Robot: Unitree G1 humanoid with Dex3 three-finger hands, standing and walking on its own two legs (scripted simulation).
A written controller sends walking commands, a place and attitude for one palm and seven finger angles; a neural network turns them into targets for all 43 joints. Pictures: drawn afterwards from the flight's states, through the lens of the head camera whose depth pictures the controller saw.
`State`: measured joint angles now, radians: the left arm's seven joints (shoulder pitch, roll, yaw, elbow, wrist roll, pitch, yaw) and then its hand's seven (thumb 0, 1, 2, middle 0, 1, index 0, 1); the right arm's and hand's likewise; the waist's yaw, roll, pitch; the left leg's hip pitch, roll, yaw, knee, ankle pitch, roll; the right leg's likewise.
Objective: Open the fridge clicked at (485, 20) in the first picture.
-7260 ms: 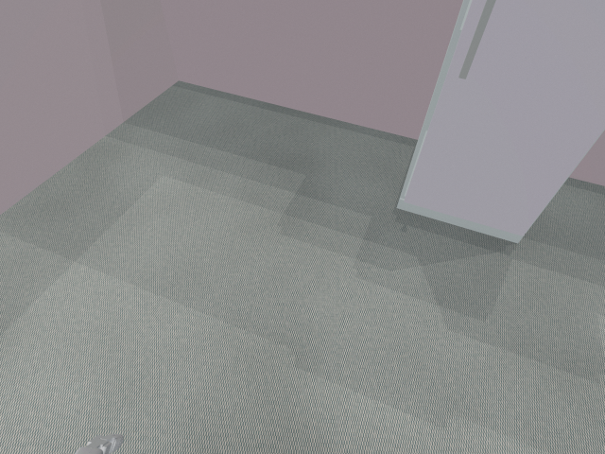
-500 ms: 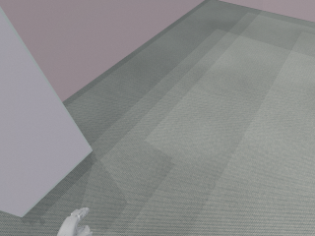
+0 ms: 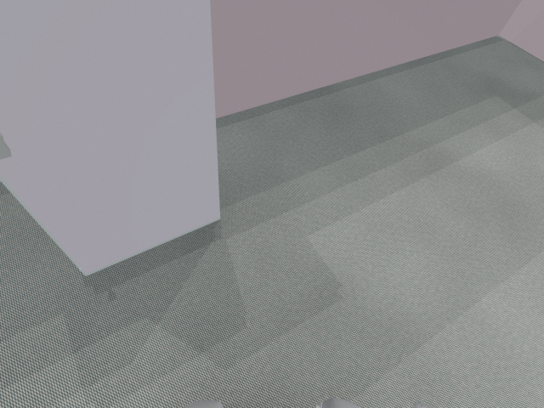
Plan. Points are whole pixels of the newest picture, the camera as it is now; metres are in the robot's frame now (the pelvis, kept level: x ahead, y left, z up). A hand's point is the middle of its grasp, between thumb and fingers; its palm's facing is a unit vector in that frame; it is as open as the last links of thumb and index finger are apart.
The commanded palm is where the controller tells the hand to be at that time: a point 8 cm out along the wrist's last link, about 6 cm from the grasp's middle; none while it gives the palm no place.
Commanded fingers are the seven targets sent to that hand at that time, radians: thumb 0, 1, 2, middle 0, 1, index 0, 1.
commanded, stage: turn to face it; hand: left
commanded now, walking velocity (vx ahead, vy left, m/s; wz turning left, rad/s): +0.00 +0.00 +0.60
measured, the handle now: out of the picture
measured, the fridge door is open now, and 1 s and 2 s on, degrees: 0 0 0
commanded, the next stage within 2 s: take the last steps up to it in 0.84 s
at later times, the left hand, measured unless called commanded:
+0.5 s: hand out of the picture +0.11 +0.20 -0.13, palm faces +0.26 -0.93 -0.27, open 7.3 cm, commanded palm none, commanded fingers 0.00 0.90 0.90 -0.20 -0.30 -0.20 -0.30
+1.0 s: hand out of the picture -0.14 +0.16 -0.18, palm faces +0.56 -0.79 -0.24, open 7.3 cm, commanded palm none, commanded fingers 0.00 0.90 0.90 -0.20 -0.30 -0.20 -0.30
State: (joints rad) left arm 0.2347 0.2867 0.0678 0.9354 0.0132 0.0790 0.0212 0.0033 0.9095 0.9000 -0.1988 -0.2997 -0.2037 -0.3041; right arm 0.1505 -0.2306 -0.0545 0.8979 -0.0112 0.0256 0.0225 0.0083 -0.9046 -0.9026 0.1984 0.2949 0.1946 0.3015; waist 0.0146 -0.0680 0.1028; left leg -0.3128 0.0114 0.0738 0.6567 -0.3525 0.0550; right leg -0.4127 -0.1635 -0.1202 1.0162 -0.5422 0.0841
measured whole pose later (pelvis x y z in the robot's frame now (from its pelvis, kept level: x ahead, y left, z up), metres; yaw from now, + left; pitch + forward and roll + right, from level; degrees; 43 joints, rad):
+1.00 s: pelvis -0.03 -0.02 +0.00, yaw +32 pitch +0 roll +0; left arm 0.29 0.26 0.05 0.99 0.01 0.05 0.03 0.00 0.91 0.90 -0.20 -0.30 -0.20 -0.30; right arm 0.12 -0.23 -0.04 0.94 -0.01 0.03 0.01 0.01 -0.91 -0.90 0.20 0.29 0.19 0.30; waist 0.04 -0.07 0.10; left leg -0.24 0.00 0.05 0.59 -0.36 0.02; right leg -0.33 -0.15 -0.12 0.78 -0.48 0.06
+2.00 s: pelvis +0.16 +0.13 +0.00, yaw +35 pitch -2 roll -1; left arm 0.42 0.13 0.03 1.16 0.02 -0.02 0.01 0.00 0.91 0.90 -0.20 -0.30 -0.20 -0.30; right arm 0.17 -0.15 -0.04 1.01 -0.02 -0.06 0.00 0.01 -0.91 -0.90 0.20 0.29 0.19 0.30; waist 0.05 -0.04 0.06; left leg -0.34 0.05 0.15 0.61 -0.24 0.05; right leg -0.23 -0.09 -0.09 0.91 -0.51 -0.01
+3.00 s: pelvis +0.19 +0.15 +0.02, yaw +35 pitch +0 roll +0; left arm 0.26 0.19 0.04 1.10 0.01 0.04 0.00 0.00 0.91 0.90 -0.19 -0.30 -0.20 -0.30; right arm 0.31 -0.12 -0.03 1.08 -0.03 -0.01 -0.04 0.01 -0.91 -0.90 0.20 0.30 0.20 0.30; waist -0.03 -0.02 0.04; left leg -0.13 0.02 0.06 0.38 -0.25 0.00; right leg -0.27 -0.03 -0.04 0.65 -0.40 0.03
